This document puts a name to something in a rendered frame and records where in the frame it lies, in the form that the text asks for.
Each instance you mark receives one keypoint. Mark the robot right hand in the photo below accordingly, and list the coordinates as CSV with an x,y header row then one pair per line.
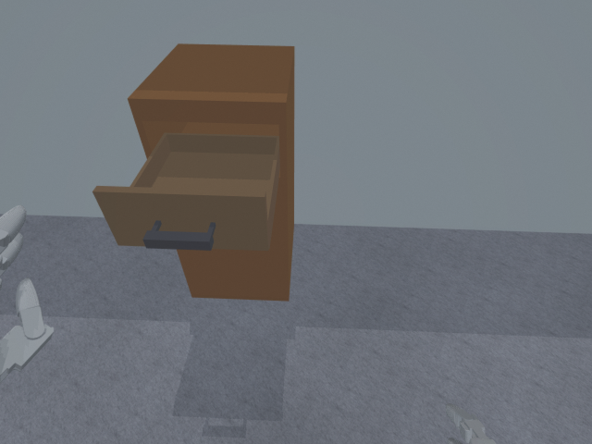
x,y
471,429

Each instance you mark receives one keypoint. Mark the cabinet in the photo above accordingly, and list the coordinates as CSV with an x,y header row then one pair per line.
x,y
238,90

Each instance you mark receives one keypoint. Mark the robot left hand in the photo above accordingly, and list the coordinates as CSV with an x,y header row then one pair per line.
x,y
23,342

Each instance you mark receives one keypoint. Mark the drawer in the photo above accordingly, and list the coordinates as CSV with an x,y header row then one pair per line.
x,y
190,180

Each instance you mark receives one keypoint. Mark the handle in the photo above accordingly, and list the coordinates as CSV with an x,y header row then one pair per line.
x,y
154,239

